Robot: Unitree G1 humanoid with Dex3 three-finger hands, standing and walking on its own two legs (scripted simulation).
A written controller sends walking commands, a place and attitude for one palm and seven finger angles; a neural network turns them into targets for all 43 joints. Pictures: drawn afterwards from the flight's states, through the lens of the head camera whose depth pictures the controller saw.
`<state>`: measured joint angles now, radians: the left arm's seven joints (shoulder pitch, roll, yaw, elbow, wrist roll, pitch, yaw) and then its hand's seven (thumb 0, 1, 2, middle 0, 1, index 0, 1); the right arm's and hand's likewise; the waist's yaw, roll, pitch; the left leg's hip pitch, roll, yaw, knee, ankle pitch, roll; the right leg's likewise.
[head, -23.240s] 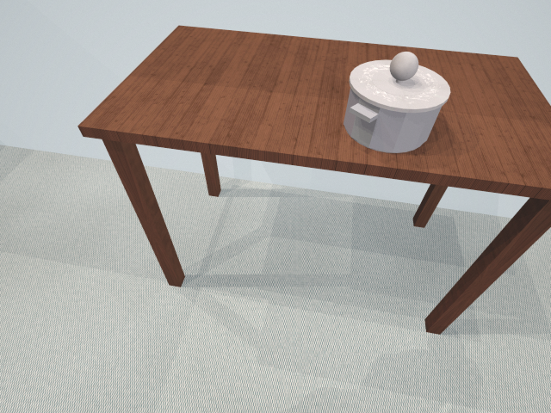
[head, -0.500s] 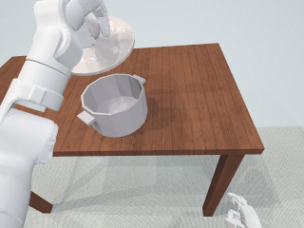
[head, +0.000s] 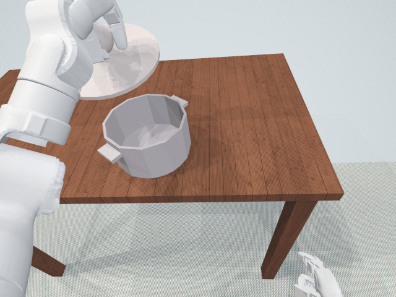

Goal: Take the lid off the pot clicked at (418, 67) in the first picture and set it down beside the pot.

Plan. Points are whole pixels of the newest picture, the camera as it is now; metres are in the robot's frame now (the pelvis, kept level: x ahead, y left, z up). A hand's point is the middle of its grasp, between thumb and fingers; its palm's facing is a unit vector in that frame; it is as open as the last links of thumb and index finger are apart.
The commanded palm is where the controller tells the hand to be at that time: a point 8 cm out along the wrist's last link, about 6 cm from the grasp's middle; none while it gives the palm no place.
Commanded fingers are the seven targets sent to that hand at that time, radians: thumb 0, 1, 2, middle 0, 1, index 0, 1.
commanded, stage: move the lid sideways beside the pot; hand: left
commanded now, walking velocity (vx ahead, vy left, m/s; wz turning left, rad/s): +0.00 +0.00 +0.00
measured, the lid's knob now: (97, 39) +0.47 +0.18 +0.31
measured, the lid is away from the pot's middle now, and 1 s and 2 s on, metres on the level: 0.04 0.18 0.25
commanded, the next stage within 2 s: lower the lid onto the table in 1.76 s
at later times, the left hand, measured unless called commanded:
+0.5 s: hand (65, 45) +0.44 +0.22 +0.32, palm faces -0.08 -0.05 -1.00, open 6.4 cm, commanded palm +0.41 +0.24 +0.39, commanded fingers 0.00 0.44 1.26 -0.81 -0.77 -1.11 -0.88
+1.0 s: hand (22, 53) +0.43 +0.29 +0.31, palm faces -0.10 -0.06 -0.99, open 6.4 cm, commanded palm +0.41 +0.30 +0.39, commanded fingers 0.00 0.44 1.26 -0.81 -0.77 -1.11 -0.88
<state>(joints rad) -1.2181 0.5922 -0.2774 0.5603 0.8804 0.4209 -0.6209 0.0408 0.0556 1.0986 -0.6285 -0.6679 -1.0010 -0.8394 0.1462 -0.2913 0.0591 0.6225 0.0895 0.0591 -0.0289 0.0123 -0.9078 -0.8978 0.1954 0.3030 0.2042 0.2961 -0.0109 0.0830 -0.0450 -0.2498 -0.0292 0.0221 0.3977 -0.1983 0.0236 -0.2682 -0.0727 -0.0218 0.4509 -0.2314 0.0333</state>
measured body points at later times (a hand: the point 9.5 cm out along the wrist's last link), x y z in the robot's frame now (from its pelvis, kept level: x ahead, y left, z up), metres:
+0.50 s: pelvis +0.00 +0.00 +0.00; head +0.02 -0.03 +0.45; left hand +0.44 +0.22 +0.37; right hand +0.16 -0.24 -0.12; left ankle +0.00 +0.11 -0.74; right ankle +0.00 -0.14 -0.74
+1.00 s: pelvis +0.00 +0.00 +0.00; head +0.03 -0.02 +0.45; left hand +0.43 +0.29 +0.37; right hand +0.14 -0.25 -0.12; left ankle +0.00 +0.11 -0.74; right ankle +0.00 -0.14 -0.74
